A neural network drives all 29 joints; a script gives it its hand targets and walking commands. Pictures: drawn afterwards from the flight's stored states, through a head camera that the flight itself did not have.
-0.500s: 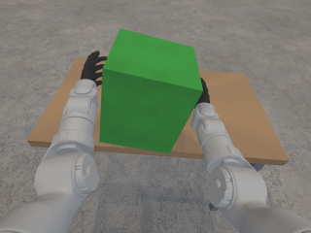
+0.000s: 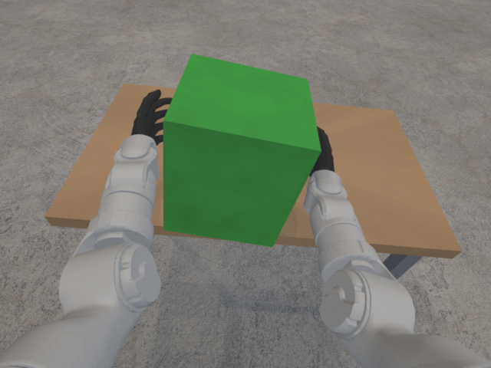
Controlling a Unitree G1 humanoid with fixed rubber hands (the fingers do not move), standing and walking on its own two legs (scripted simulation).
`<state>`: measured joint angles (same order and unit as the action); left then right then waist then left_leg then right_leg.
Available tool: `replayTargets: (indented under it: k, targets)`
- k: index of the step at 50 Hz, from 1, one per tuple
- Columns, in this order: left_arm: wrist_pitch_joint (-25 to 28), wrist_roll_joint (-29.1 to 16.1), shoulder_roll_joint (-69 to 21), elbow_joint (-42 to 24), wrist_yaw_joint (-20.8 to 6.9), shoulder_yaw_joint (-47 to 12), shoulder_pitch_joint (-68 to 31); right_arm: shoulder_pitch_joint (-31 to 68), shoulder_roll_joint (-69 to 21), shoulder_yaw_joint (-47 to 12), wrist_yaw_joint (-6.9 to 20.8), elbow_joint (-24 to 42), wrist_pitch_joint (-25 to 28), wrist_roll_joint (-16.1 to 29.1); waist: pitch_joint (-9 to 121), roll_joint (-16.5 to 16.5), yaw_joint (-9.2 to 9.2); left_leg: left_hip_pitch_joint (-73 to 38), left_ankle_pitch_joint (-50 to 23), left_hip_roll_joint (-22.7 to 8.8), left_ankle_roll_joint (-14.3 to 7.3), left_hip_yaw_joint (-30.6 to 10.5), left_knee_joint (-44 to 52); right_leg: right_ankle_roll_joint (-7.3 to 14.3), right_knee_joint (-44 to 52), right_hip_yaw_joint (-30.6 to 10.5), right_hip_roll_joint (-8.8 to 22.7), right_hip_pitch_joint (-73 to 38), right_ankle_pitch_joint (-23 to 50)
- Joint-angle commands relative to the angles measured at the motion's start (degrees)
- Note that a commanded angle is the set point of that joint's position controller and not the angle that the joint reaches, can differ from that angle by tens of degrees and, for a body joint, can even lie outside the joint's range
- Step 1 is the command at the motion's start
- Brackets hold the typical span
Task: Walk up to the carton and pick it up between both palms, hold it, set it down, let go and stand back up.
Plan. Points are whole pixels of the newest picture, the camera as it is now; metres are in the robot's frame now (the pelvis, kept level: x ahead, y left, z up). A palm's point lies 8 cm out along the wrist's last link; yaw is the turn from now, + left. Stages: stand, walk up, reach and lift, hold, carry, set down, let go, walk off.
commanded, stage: set down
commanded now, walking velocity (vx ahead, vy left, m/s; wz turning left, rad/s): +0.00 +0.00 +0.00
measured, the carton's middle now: (234, 155) +0.45 +0.04 +0.09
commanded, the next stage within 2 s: none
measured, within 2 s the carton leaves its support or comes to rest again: rests again in 1.08 s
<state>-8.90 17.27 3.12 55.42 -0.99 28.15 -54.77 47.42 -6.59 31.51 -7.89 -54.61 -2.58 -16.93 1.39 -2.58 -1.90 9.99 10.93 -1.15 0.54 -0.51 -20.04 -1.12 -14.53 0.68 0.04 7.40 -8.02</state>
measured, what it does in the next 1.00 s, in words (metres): stands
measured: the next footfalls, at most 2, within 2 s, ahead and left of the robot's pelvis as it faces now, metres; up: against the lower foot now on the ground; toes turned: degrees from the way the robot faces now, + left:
none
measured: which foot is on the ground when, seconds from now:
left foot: down 0.00-1.00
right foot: down 0.00-1.00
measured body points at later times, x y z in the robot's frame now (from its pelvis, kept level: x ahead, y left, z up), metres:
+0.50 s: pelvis +0.01 +0.00 +0.00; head +0.04 +0.03 +0.45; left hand +0.44 +0.19 +0.10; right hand +0.43 -0.11 +0.08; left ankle -0.01 +0.12 -0.75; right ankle -0.01 -0.13 -0.75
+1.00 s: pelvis +0.01 +0.00 +0.00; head +0.06 +0.01 +0.45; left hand +0.45 +0.19 +0.08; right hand +0.44 -0.11 +0.07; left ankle -0.01 +0.12 -0.75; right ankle -0.01 -0.13 -0.75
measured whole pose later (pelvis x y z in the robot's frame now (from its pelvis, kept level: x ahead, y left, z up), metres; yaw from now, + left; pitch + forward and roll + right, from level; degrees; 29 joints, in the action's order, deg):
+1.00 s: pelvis +0.01 +0.00 +0.00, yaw -1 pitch +7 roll -1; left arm -0.1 18.6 1.4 55.9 -2.6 31.1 -50.2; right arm 43.8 -9.1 34.3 -6.6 -51.0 6.9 -23.1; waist 1.3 -1.2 -3.4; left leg 14.7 10.6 -0.8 0.2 0.5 -18.8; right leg -1.3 -15.5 0.0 0.5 13.4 -8.6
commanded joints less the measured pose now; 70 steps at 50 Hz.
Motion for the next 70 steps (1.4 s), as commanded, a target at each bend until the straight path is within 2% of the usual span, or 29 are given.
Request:
replayTargets:
  k: [1,8,14,15,19,21,22,23,24,25,26,27,30,35,37,38,39,41,43,45,47,49,53,57,64,65,67,69,70]
  targets:
    - [1.84,-0.69,-27.84,-2.39,-7.52,-11.02,-35.45,48.18,-25.92,-14.85,9.78,11.33,7.43,-0.84,33.65,5.08,-0.33,-5.54,-24.33,2.64,3.70,7.31,-0.13,-1.54,-3.01,4.56,-1.71,-16.34,17.55]
    - [2.61,0.07,-27.83,-1.14,-8.11,-10.22,-34.01,45.29,-26.35,-12.82,10.49,10.26,7.85,-3.39,31.48,4.20,-0.09,-6.64,-25.85,1.87,3.77,7.70,-0.31,-1.62,-2.68,5.57,-2.13,-14.38,16.24]
    - [4.22,0.23,-27.94,-3.07,-7.62,-11.13,-34.51,43.85,-27.32,-12.76,10.88,10.12,9.54,-4.86,34.01,6.04,0.43,-9.03,-28.31,1.74,3.90,7.71,-1.06,-1.31,-2.41,5.51,-2.10,-11.83,15.52]
    - [4.41,0.73,-28.93,-3.30,-7.75,-10.64,-33.44,42.83,-27.46,-12.83,11.02,9.90,9.63,-4.78,33.59,5.83,-0.51,-8.80,-28.36,1.55,4.12,7.98,-0.83,-1.23,-2.59,5.63,-1.99,-12.29,15.35]
    - [4.24,1.47,-28.52,-3.19,-8.07,-9.78,-31.75,41.78,-27.26,-13.03,11.37,9.73,9.65,-4.92,31.68,5.85,-0.29,-8.59,-28.49,1.98,4.00,7.77,-0.92,-1.22,-2.59,5.04,-2.25,-12.12,15.45]
    - [4.33,1.94,-28.16,-2.71,-8.25,-9.04,-30.08,40.38,-27.46,-12.82,11.52,9.39,9.53,-5.17,30.90,4.61,-1.53,-7.93,-28.72,1.74,3.45,8.29,-0.59,-1.58,-3.13,4.83,-1.87,-13.95,17.70]
    - [4.25,2.35,-28.19,-3.09,-8.31,-9.69,-30.04,38.99,-26.77,-12.45,11.47,9.64,9.79,-5.67,30.85,5.65,-0.56,-7.81,-28.83,1.86,3.93,7.97,-0.36,-1.59,-2.92,4.94,-2.08,-13.88,18.16]
    - [4.89,1.48,-27.64,-4.33,-8.32,-9.46,-30.71,39.27,-26.70,-13.30,11.40,10.43,10.32,-5.53,31.80,5.70,-1.88,-7.78,-30.06,1.59,3.63,8.78,-0.46,-1.88,-3.23,5.30,-1.96,-14.68,17.45]
    - [5.27,1.33,-28.50,-4.87,-8.06,-10.60,-30.75,39.87,-27.97,-13.65,11.34,11.07,10.97,-5.42,33.31,4.86,-1.32,-7.56,-31.30,1.61,3.59,8.31,-0.92,-1.74,-3.48,5.05,-2.20,-14.31,18.68]
    - [5.88,1.40,-28.74,-5.70,-7.92,-11.37,-31.93,39.06,-27.95,-13.98,11.36,10.53,11.43,-5.67,35.00,6.58,-1.13,-7.71,-32.49,1.94,3.75,8.07,-1.09,-1.36,-3.64,4.77,-2.06,-13.57,19.52]
    - [6.62,0.56,-29.73,-5.70,-7.60,-11.97,-31.54,39.51,-29.17,-14.62,11.56,10.63,12.11,-5.40,35.94,6.50,-1.70,-8.25,-34.67,1.46,4.00,7.90,-2.19,-1.27,-4.16,4.70,-1.98,-13.13,19.88]
    - [7.16,0.30,-30.69,-5.42,-7.24,-13.63,-31.77,39.25,-29.80,-15.07,11.56,10.18,12.77,-5.93,35.88,7.03,-0.64,-9.50,-37.09,1.09,4.59,7.85,-3.07,-1.12,-4.13,5.41,-2.19,-10.48,20.11]
    - [7.94,0.14,-30.36,-3.57,-7.22,-14.19,-29.19,38.65,-30.50,-17.11,11.33,9.23,13.67,-5.51,36.63,5.87,-2.13,-9.05,-39.98,0.88,4.27,7.40,-3.94,-1.60,-5.06,5.17,-1.98,-11.52,24.20]
    - [8.65,-0.16,-29.75,-2.35,-7.83,-13.96,-27.24,36.32,-31.32,-18.61,10.67,8.54,14.12,-5.81,35.74,4.33,-2.57,-4.31,-38.18,1.21,3.69,7.95,-2.82,-2.24,-6.25,3.98,-1.41,-16.22,29.90]
    - [9.49,-0.61,-28.59,-3.51,-8.04,-14.09,-28.32,34.45,-31.30,-17.94,10.16,8.21,14.16,-6.06,37.51,2.62,-1.33,-1.52,-35.24,1.33,3.24,8.00,-1.70,-2.33,-6.43,3.74,-1.24,-18.72,31.62]
    - [9.69,-0.51,-28.80,-2.39,-8.09,-13.80,-28.31,34.77,-31.55,-17.82,10.10,8.13,14.02,-6.16,35.58,3.33,-1.19,-1.12,-35.36,1.45,3.33,8.19,-2.01,-2.51,-6.73,3.78,-0.87,-18.58,31.53]
    - [9.69,0.07,-28.24,-1.15,-8.13,-12.98,-28.24,34.70,-30.84,-17.66,10.33,6.82,13.63,-5.86,33.36,3.67,-1.73,-0.65,-34.03,1.20,3.33,8.05,-1.52,-1.96,-6.69,3.39,-0.53,-18.25,30.21]
    - [9.82,0.61,-28.52,-2.37,-8.55,-11.48,-27.96,33.40,-31.32,-16.01,10.49,6.43,13.10,-6.88,32.27,2.80,-1.02,0.19,-29.00,1.55,2.52,7.85,0.18,-2.10,-5.67,3.41,-0.57,-18.10,26.24]
    - [9.63,1.05,-27.38,-0.93,-8.65,-10.50,-28.24,33.61,-30.04,-15.57,10.62,7.71,12.80,-7.60,31.83,2.21,-0.94,0.89,-26.70,1.62,2.25,8.27,1.05,-2.42,-6.02,3.85,-0.29,-19.00,26.75]
    - [10.18,0.85,-27.20,-2.82,-7.97,-11.35,-28.72,33.74,-29.97,-15.87,10.70,7.23,13.43,-7.27,34.09,4.30,-0.98,-1.06,-29.88,1.62,2.52,8.56,0.26,-2.28,-6.04,3.51,-0.74,-17.24,27.41]
    - [10.44,1.57,-27.16,-1.14,-7.57,-10.95,-28.50,33.82,-30.06,-15.01,10.76,6.91,13.71,-7.44,34.35,4.03,-1.44,-1.61,-32.78,1.20,2.71,8.05,-0.71,-1.96,-6.05,3.64,-0.71,-15.92,26.89]
    - [10.56,2.49,-27.24,-0.40,-7.78,-9.94,-28.67,33.55,-30.31,-13.81,11.00,6.13,13.62,-8.26,32.31,2.79,-1.59,-1.64,-30.62,0.80,2.51,8.35,-0.57,-2.03,-5.11,4.01,-1.08,-14.49,23.25]
    - [11.19,3.40,-27.53,-1.65,-7.76,-9.23,-28.35,32.23,-29.22,-11.22,11.17,6.93,14.10,-10.14,33.60,4.64,-0.80,-3.66,-30.29,1.03,2.37,8.82,-0.02,-1.97,-3.74,4.60,-1.02,-12.87,20.55]
    - [11.26,4.15,-26.12,-0.94,-7.47,-7.28,-26.99,31.09,-28.79,-11.47,11.57,6.43,14.01,-10.08,31.75,3.32,-2.09,-1.94,-27.57,0.97,1.81,9.06,0.53,-1.83,-4.16,4.53,-0.83,-14.63,19.98]
    - [11.55,6.08,-26.91,-0.15,-6.90,-6.75,-25.49,30.28,-28.09,-7.26,12.30,4.94,14.44,-12.43,29.87,4.82,-1.21,-5.15,-30.33,0.02,2.15,8.73,-0.73,-0.75,-2.78,5.11,-1.55,-8.07,12.72]
    - [11.51,6.41,-26.51,-0.53,-6.79,-6.48,-25.75,30.04,-27.68,-7.57,12.37,4.48,14.57,-12.25,29.90,4.84,-1.90,-6.25,-31.53,0.19,2.36,8.82,-0.98,-0.89,-2.30,5.33,-1.78,-7.60,12.46]
    - [11.26,6.52,-26.13,0.06,-6.76,-6.08,-25.48,29.57,-27.48,-6.88,12.42,4.82,14.16,-13.31,29.71,4.34,-1.35,-6.71,-31.15,0.32,2.28,8.86,-1.25,-1.06,-1.99,5.48,-2.00,-7.52,11.79]
    - [11.15,6.92,-25.23,0.10,-6.82,-5.13,-24.39,28.85,-27.19,-7.02,12.59,4.40,13.77,-12.25,28.14,4.39,-2.44,-6.13,-30.55,0.27,2.05,9.00,-0.94,-0.91,-1.65,4.92,-1.91,-7.33,10.68]
    - [11.16,7.11,-25.98,-0.70,-6.75,-4.86,-24.24,29.15,-27.25,-6.68,12.47,5.03,13.87,-12.49,28.67,4.59,-1.96,-5.19,-29.62,0.68,1.95,9.13,-0.85,-1.02,-1.55,4.89,-1.93,-7.23,10.47]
